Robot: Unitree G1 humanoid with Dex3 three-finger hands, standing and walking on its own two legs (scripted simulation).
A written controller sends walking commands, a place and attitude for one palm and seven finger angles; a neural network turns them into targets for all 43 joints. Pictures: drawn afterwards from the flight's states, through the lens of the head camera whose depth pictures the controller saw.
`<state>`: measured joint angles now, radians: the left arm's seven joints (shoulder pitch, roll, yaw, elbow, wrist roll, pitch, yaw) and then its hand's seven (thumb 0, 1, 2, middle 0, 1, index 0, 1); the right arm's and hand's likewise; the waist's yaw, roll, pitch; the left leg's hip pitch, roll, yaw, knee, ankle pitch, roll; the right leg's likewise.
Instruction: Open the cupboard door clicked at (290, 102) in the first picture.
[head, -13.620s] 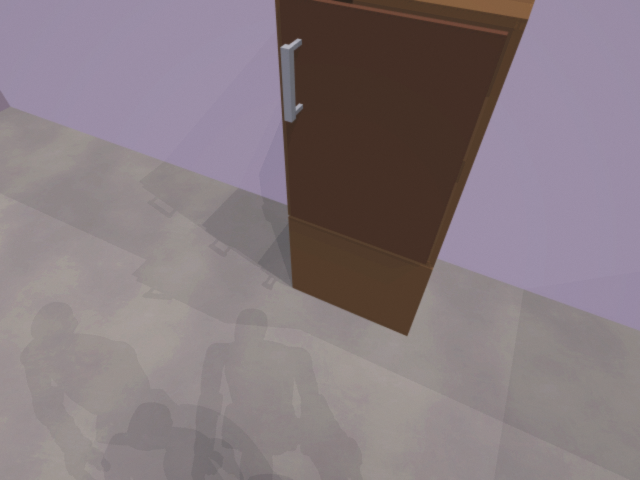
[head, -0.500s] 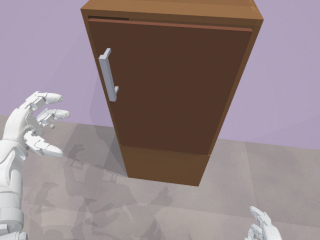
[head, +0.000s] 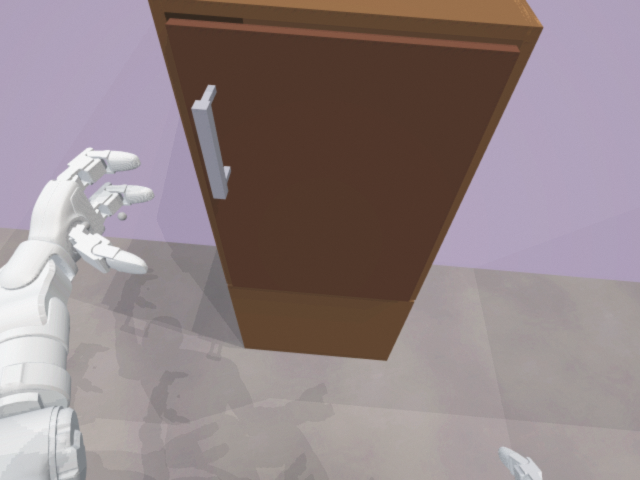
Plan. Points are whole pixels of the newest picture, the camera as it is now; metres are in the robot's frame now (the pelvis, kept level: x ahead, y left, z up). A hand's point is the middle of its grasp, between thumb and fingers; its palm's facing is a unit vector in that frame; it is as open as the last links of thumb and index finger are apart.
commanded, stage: move the hooked fingers beside the handle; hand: left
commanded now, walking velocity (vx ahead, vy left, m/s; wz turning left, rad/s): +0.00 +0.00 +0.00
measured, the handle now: (215, 145) +0.54 +0.17 +0.11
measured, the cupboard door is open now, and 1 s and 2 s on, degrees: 0 0 0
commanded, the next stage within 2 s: slide the fingers in behind the handle in 1.98 s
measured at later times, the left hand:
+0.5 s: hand (156, 179) +0.45 +0.22 +0.13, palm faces -0.03 -1.00 +0.01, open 14.0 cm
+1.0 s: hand (171, 155) +0.51 +0.22 +0.12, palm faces -0.02 -1.00 -0.02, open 13.9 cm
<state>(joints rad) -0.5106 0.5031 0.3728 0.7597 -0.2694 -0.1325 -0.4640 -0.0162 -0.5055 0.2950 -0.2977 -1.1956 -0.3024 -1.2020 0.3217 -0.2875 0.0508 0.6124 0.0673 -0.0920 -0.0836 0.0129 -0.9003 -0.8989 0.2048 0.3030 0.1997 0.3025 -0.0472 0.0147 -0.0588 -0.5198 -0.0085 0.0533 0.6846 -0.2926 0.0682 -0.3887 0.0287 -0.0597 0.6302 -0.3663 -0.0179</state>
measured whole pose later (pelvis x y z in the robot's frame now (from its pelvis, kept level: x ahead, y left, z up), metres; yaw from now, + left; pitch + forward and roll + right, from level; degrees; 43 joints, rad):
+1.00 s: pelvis +0.00 -0.01 -0.01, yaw -2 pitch +16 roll -3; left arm -0.95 0.70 0.42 1.24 -0.13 -0.26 -0.41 -0.02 -0.50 0.30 -0.32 -1.21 -0.32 -1.22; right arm 0.45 -0.31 0.04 0.66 0.04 0.04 -0.06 0.01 -0.90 -0.90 0.20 0.30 0.20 0.30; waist -0.17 0.02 -0.08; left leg -0.75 0.03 0.05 0.80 -0.33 0.05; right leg -0.61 0.07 -0.06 0.72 -0.39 -0.04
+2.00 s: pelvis +0.00 +0.00 -0.02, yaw -2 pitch +15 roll -4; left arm -0.92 0.67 0.40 1.24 -0.15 -0.28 -0.41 -0.02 -0.50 0.30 -0.30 -1.20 -0.30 -1.20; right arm 0.44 -0.30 0.05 0.65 0.04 0.06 -0.06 0.01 -0.90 -0.90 0.21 0.30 0.20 0.30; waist -0.17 0.02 -0.08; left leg -0.76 0.03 0.05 0.83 -0.34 0.07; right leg -0.62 0.06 -0.06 0.74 -0.40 -0.02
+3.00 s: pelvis -0.01 -0.01 -0.02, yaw -1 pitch +13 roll -3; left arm -0.88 0.47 0.33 1.13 -0.13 -0.30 -0.23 -0.02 -0.50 0.30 -0.30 -1.20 -0.30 -1.20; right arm 0.41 -0.28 0.03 0.64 0.03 0.03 -0.02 0.01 -0.90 -0.90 0.20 0.30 0.20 0.30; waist -0.14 0.03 -0.09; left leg -0.71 0.03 0.05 0.82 -0.34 0.05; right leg -0.58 0.06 -0.06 0.76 -0.41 -0.03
